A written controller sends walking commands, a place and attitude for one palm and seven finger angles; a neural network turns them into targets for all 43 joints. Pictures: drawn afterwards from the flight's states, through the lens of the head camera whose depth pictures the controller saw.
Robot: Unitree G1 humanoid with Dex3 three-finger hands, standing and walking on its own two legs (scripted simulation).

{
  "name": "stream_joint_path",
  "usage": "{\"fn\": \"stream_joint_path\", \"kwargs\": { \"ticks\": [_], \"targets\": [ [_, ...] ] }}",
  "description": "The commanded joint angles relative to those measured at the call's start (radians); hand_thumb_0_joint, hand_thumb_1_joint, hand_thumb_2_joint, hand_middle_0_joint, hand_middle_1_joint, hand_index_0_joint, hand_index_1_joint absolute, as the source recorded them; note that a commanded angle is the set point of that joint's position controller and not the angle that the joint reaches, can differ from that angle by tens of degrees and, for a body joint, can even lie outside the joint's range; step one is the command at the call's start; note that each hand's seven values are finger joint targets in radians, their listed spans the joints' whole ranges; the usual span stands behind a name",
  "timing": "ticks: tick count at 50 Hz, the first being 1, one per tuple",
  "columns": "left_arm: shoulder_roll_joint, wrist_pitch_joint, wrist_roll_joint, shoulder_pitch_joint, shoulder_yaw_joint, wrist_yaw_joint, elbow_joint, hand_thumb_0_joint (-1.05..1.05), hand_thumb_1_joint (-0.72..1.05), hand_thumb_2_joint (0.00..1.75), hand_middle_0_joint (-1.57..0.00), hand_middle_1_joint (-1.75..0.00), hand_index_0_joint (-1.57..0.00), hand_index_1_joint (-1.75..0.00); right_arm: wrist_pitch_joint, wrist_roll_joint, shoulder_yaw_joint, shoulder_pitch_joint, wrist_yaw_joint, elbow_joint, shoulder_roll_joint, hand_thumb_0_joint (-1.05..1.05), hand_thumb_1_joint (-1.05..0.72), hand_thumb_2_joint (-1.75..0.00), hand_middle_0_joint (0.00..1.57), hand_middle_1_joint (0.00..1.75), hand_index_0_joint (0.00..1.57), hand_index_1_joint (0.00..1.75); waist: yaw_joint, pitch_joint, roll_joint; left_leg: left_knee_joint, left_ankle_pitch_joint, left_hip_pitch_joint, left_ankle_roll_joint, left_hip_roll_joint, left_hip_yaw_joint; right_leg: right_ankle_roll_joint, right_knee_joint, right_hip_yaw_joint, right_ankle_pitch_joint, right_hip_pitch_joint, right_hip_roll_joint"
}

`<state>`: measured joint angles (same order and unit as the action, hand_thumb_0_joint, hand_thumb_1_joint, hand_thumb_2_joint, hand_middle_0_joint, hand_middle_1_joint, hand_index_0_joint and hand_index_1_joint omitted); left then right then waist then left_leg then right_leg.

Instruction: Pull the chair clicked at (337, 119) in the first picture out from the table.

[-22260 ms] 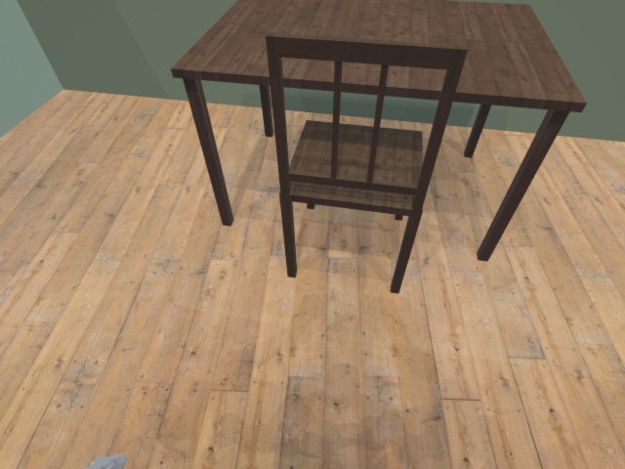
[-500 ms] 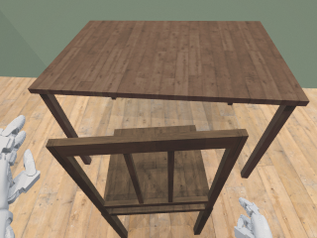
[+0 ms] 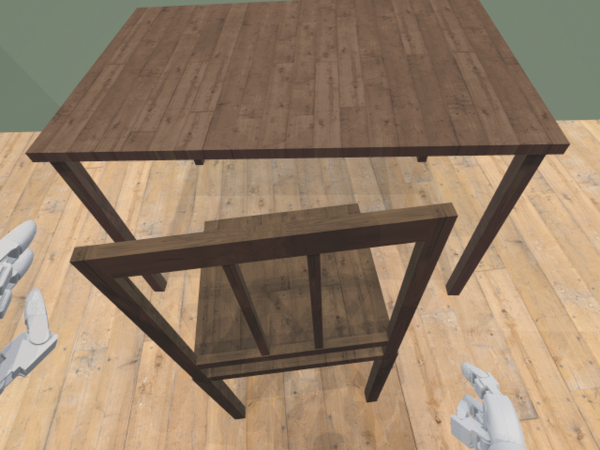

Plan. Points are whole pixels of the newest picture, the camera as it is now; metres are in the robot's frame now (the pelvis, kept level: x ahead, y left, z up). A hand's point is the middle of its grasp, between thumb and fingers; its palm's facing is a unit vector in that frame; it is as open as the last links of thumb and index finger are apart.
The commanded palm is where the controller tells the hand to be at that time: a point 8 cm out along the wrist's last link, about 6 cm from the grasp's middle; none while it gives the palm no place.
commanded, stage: step back with the hand held close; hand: left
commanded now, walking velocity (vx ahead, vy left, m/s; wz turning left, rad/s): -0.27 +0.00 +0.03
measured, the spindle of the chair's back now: (251, 315) +0.32 +0.12 -0.07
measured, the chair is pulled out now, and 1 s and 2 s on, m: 0.18 0.18 0.18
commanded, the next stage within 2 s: stop stepping back and stand still in 1.38 s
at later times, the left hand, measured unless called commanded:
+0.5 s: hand out of the picture +0.14 +0.26 +0.16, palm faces +0.44 -0.72 -0.54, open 7.4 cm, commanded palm +0.08 +0.30 +0.18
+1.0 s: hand (3, 420) +0.12 +0.24 +0.17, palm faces +0.40 -0.76 -0.51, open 7.4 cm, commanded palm +0.05 +0.30 +0.18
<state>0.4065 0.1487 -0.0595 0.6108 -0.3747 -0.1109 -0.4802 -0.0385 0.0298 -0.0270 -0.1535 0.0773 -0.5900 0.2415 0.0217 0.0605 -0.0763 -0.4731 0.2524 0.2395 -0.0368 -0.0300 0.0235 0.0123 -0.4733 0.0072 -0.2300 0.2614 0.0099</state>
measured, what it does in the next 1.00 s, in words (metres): lifts its left foot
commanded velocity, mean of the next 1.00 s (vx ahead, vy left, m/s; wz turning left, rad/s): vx -0.35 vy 0.00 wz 0.00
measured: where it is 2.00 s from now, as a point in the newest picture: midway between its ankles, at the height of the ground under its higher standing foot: outside the picture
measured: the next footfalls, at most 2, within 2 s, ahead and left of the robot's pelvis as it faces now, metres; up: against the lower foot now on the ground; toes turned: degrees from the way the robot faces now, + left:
left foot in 1.06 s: -0.11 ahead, +0.09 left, +0.00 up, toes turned +2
right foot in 1.22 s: -0.03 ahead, -0.13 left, +0.00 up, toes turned +2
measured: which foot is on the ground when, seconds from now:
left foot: down 0.00-0.88, up 0.90-1.00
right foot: down 0.00-1.00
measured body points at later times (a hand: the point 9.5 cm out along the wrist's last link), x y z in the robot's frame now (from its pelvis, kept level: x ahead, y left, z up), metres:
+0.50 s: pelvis -0.05 -0.01 -0.01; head -0.03 -0.02 +0.44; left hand +0.11 +0.30 +0.19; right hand +0.13 -0.24 -0.10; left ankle +0.00 +0.09 -0.74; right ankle +0.01 -0.13 -0.74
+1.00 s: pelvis -0.08 -0.01 -0.01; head -0.03 -0.01 +0.44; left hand +0.09 +0.28 +0.19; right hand +0.11 -0.25 -0.10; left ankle -0.06 +0.11 -0.71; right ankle +0.00 -0.13 -0.74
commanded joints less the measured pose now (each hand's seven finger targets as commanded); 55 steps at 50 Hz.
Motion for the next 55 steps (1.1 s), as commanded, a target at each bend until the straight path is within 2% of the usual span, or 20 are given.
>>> {"fn": "stream_joint_path", "kwargs": {
  "ticks": [1,8,12,19,24,28,31,34,37,40,42,44,46,48,50,51,52,53,54,55],
  "targets": [
    [0.186,0.073,-0.014,0.008,-0.195,-0.044,-0.2,0.0,0.9,0.9,-0.2,-0.3,-0.2,-0.3,-0.065,-0.004,-0.035,0.095,0.011,0.152,0.093,0.0,-0.9,-0.9,0.2,0.3,0.2,0.3,0.004,-0.2,-0.014,0.055,-0.346,-0.019,-0.012,0.177,-0.143,-0.026,-0.024,0.04,0.193,-0.072,0.075],
    [0.153,0.061,-0.015,-0.014,-0.15,-0.054,-0.164,0.0,0.9,0.9,-0.2,-0.3,-0.2,-0.3,-0.071,0.002,-0.04,0.076,0.008,0.142,0.094,0.0,-0.9,-0.9,0.2,0.3,0.2,0.3,-0.02,-0.16,0.123,-0.056,0.026,0.048,-0.001,0.1,-0.114,-0.077,0.109,0.169,0.098,0.021,0.165],
    [0.212,0.069,-0.006,-0.026,-0.193,-0.075,-0.215,0.0,0.9,0.9,-0.2,-0.3,-0.2,-0.3,-0.075,0.003,-0.039,0.089,0.015,0.148,0.106,0.0,-0.9,-0.9,0.2,0.3,0.2,0.3,-0.02,-0.13,0.066,0.01,0.14,0.102,-0.014,0.117,-0.156,-0.065,0.109,0.141,-0.066,0.058,0.132],
    [0.192,0.09,0.009,-0.031,-0.196,-0.078,-0.224,0.0,0.9,0.9,-0.2,-0.3,-0.2,-0.3,-0.096,-0.001,-0.025,0.085,0.02,0.167,0.108,0.0,-0.9,-0.9,0.2,0.3,0.2,0.3,-0.007,-0.123,-0.059,0.165,0.285,0.316,-0.045,0.189,-0.21,-0.011,-0.059,0.038,-0.035,-0.115,0.034],
    [0.186,0.103,0.006,-0.042,-0.181,-0.072,-0.228,0.0,0.9,0.9,-0.2,-0.3,-0.2,-0.3,-0.105,-0.008,-0.039,0.057,0.009,0.155,0.112,0.0,-0.9,-0.9,0.2,0.3,0.2,0.3,-0.014,-0.114,0.07,0.031,0.233,0.261,-0.023,0.133,-0.162,-0.049,0.044,0.128,-0.017,-0.014,0.093],
    [0.191,0.119,0.002,-0.028,-0.184,-0.078,-0.242,0.0,0.9,0.9,-0.2,-0.3,-0.2,-0.3,-0.108,-0.012,-0.04,0.048,0.002,0.146,0.099,0.0,-0.9,-0.9,0.2,0.3,0.2,0.3,-0.021,-0.138,0.057,-0.034,0.2,0.202,-0.012,0.109,-0.152,-0.084,0.086,0.16,-0.045,0.049,0.139],
    [0.215,0.137,0.003,-0.032,-0.214,-0.082,-0.278,0.0,0.9,0.9,-0.2,-0.3,-0.2,-0.3,-0.111,-0.013,-0.047,0.053,0.005,0.147,0.106,0.0,-0.9,-0.9,0.2,0.3,0.2,0.3,-0.021,-0.162,0.031,0.019,0.181,0.226,-0.021,0.139,-0.19,-0.068,0.025,0.11,-0.015,0.017,0.099],
    [0.218,0.148,0.014,-0.012,-0.24,-0.083,-0.279,0.0,0.9,0.9,-0.2,-0.3,-0.2,-0.3,-0.116,-0.015,-0.041,0.074,0.013,0.154,0.11,0.0,-0.9,-0.9,0.2,0.3,0.2,0.3,-0.015,-0.158,-0.106,0.165,0.279,0.393,-0.062,0.219,-0.249,-0.017,-0.154,0.026,0.01,-0.129,0.006],
    [0.229,0.157,0.018,-0.02,-0.271,-0.075,-0.257,0.0,0.9,0.9,-0.2,-0.3,-0.2,-0.3,-0.13,-0.023,-0.048,0.076,0.014,0.139,0.1,0.0,-0.9,-0.9,0.2,0.3,0.2,0.3,-0.009,-0.181,-0.104,0.164,0.185,0.411,-0.08,0.252,-0.255,-0.008,-0.257,0.023,0.022,-0.16,-0.013],
    [0.209,0.166,0.008,-0.025,-0.243,-0.058,-0.261,0.0,0.9,0.9,-0.2,-0.3,-0.2,-0.3,-0.14,-0.03,-0.048,0.056,0.007,0.12,0.095,0.0,-0.9,-0.9,0.2,0.3,0.2,0.3,-0.007,-0.194,-0.015,0.031,-0.059,0.27,-0.057,0.222,-0.214,-0.029,-0.153,0.064,0.117,-0.071,0.035],
    [0.216,0.162,-0.002,-0.02,-0.24,-0.053,-0.256,0.0,0.9,0.9,-0.2,-0.3,-0.2,-0.3,-0.136,-0.024,-0.06,0.046,0.001,0.111,0.095,0.0,-0.9,-0.9,0.2,0.3,0.2,0.3,-0.013,-0.217,0.103,-0.114,0.012,0.21,-0.01,0.127,-0.146,-0.094,-0.016,0.198,0.211,-0.008,0.133],
    [0.214,0.157,-0.008,-0.041,-0.211,-0.057,-0.252,0.0,0.9,0.9,-0.2,-0.3,-0.2,-0.3,-0.125,-0.018,-0.072,0.023,-0.012,0.103,0.078,0.0,-0.9,-0.9,0.2,0.3,0.2,0.3,-0.032,-0.199,0.236,-0.356,0.18,0.191,0.039,0.019,-0.077,-0.188,0.172,0.394,0.172,0.062,0.322],
    [0.217,0.142,0.001,-0.033,-0.22,-0.067,-0.245,0.0,0.9,0.9,-0.2,-0.3,-0.2,-0.3,-0.103,-0.02,-0.073,0.04,-0.021,0.104,0.061,0.0,-0.9,-0.9,0.2,0.3,0.2,0.3,-0.027,-0.222,0.244,-0.547,0.265,0.213,0.041,0.024,-0.104,-0.248,0.152,0.343,0.332,0.007,0.38],
    [0.202,0.138,0.006,-0.001,-0.231,-0.07,-0.225,0.0,0.9,0.9,-0.2,-0.3,-0.2,-0.3,-0.086,-0.01,-0.047,0.072,-0.012,0.115,0.036,0.0,-0.9,-0.9,0.2,0.3,0.2,0.3,-0.027,-0.208,0.219,-0.372,0.269,0.206,0.034,0.057,-0.118,-0.198,0.044,0.217,0.526,-0.037,0.314],
    [0.216,0.151,0.008,0.012,-0.243,-0.073,-0.265,0.0,0.9,0.9,-0.2,-0.3,-0.2,-0.3,-0.072,-0.013,-0.036,0.067,0.0,0.106,0.047,0.0,-0.9,-0.9,0.2,0.3,0.2,0.3,-0.039,-0.217,0.141,-0.028,0.068,0.097,0.024,0.048,-0.059,-0.098,-0.041,0.122,0.466,-0.031,0.209],
    [0.228,0.167,0.005,-0.003,-0.25,-0.074,-0.312,0.0,0.9,0.9,-0.2,-0.3,-0.2,-0.3,-0.075,-0.018,-0.052,0.072,0.008,0.106,0.074,0.0,-0.9,-0.9,0.2,0.3,0.2,0.3,-0.031,-0.201,0.033,0.088,-0.101,0.073,-0.027,0.156,-0.17,-0.036,-0.12,0.07,0.304,0.021,0.12],
    [0.246,0.169,0.004,0.005,-0.273,-0.079,-0.316,0.0,0.9,0.9,-0.2,-0.3,-0.2,-0.3,-0.08,-0.02,-0.069,0.09,0.014,0.105,0.088,0.0,-0.9,-0.9,0.2,0.3,0.2,0.3,-0.029,-0.196,-0.136,0.125,-0.254,0.079,-0.1,0.322,-0.325,0.02,-0.277,0.007,0.026,0.094,0.029],
    [0.221,0.181,-0.01,-0.004,-0.244,-0.07,-0.347,0.0,0.9,0.9,-0.2,-0.3,-0.2,-0.3,-0.105,-0.027,-0.065,0.057,0.006,0.108,0.075,0.0,-0.9,-0.9,0.2,0.3,0.2,0.3,-0.025,-0.222,-0.174,0.122,-0.38,0.06,-0.136,0.364,-0.304,0.026,-0.416,0.037,-0.23,0.137,-0.017],
    [0.235,0.189,-0.009,0.013,-0.27,-0.064,-0.304,0.0,0.9,0.9,-0.2,-0.3,-0.2,-0.3,-0.134,-0.037,-0.073,0.056,0.002,0.09,0.076,0.0,-0.9,-0.9,0.2,0.3,0.2,0.3,-0.029,-0.233,-0.2,0.148,-0.282,0.139,-0.14,0.374,-0.288,0.005,-0.525,0.052,-0.308,0.116,-0.029],
    [0.239,0.181,-0.014,-0.014,-0.285,-0.065,-0.322,0.0,0.9,0.9,-0.2,-0.3,-0.2,-0.3,-0.148,-0.049,-0.072,0.053,-0.002,0.086,0.072,0.0,-0.9,-0.9,0.2,0.3,0.2,0.3,-0.018,-0.197,-0.22,0.093,-0.463,0.12,-0.147,0.365,-0.271,0.001,-0.457,0.066,-0.293,0.143,-0.01]
  ]
}}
